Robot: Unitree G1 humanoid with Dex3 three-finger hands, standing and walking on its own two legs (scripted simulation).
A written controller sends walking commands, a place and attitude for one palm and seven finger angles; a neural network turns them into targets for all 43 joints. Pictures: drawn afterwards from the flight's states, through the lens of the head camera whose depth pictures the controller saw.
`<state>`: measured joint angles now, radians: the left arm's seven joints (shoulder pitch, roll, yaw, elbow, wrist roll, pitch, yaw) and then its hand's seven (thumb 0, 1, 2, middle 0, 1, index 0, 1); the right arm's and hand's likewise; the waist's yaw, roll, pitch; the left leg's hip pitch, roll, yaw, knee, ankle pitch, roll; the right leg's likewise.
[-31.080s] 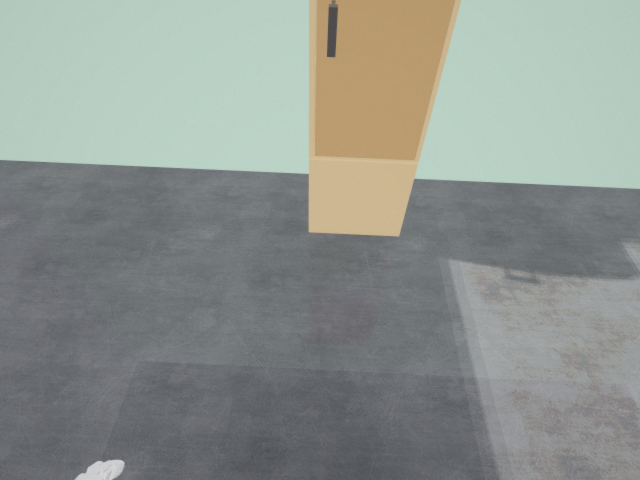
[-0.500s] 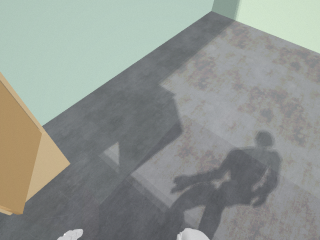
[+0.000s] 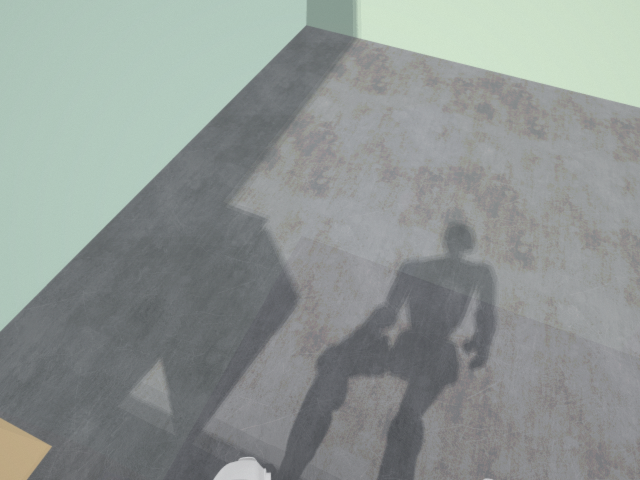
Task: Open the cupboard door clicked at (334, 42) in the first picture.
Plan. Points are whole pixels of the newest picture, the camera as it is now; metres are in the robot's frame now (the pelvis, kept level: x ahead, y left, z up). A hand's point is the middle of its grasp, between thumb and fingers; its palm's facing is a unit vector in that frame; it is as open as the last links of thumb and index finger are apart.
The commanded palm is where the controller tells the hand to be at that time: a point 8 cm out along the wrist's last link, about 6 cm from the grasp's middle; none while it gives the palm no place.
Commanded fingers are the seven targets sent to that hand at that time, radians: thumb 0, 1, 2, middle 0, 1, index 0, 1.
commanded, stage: walk to a spot facing it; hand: left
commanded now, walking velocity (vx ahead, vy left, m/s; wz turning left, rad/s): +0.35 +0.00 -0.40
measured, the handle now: out of the picture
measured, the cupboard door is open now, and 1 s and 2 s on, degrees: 47 47 47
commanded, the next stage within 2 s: turn to face it in 0.96 s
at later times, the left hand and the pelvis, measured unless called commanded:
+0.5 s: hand (280, 305) +0.42 +0.09 -0.16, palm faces -0.24 -0.95 -0.21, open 7.4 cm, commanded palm none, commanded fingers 0.00 0.90 0.90 -0.20 -0.30 -0.20 -0.30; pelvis +0.23 -0.06 -0.02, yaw -12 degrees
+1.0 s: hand (292, 260) +0.52 +0.08 -0.18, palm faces -0.22 -0.96 -0.16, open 7.4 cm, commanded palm none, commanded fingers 0.00 0.90 0.90 -0.20 -0.30 -0.20 -0.30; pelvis +0.48 -0.10 +0.00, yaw -18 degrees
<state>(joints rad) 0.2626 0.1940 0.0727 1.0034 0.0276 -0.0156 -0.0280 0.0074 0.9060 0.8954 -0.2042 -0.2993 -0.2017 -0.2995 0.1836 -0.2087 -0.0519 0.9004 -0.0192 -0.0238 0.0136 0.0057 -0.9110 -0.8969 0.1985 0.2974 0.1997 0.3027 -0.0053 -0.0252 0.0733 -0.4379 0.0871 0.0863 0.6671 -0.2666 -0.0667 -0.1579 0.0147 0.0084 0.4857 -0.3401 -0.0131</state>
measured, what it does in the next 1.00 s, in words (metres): walks ahead, turning right: left foot, then right foot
